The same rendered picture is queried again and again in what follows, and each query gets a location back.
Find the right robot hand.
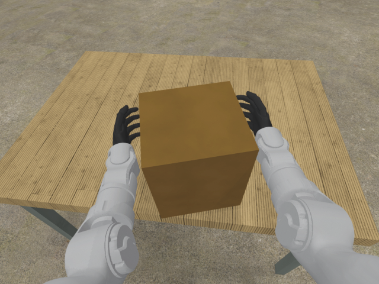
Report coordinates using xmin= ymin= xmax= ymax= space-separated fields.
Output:
xmin=236 ymin=91 xmax=273 ymax=136

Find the robot right upper arm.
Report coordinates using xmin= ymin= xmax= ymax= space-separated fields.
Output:
xmin=275 ymin=198 xmax=379 ymax=284

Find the left robot forearm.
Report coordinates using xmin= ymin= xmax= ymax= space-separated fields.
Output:
xmin=65 ymin=143 xmax=140 ymax=274

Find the table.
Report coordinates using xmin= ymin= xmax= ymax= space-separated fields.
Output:
xmin=0 ymin=51 xmax=379 ymax=275

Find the robot left upper arm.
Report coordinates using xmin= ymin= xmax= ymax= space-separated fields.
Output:
xmin=43 ymin=222 xmax=139 ymax=284

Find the left robot hand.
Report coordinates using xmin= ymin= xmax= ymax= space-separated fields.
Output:
xmin=113 ymin=105 xmax=140 ymax=145

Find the carton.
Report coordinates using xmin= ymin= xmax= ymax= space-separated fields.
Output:
xmin=139 ymin=81 xmax=259 ymax=218

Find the right robot forearm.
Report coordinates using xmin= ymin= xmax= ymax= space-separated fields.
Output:
xmin=255 ymin=127 xmax=354 ymax=228

